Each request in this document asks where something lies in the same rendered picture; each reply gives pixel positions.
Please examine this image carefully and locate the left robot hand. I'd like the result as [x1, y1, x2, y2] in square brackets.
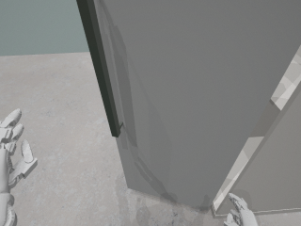
[0, 108, 38, 194]

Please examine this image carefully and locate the right robot hand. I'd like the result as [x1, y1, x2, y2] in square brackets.
[224, 193, 259, 226]

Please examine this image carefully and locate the left robot forearm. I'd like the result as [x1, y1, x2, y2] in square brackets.
[0, 192, 18, 226]

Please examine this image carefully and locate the fridge door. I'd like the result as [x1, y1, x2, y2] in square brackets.
[93, 0, 301, 211]

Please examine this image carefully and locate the handle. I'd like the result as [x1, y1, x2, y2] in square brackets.
[76, 0, 123, 137]

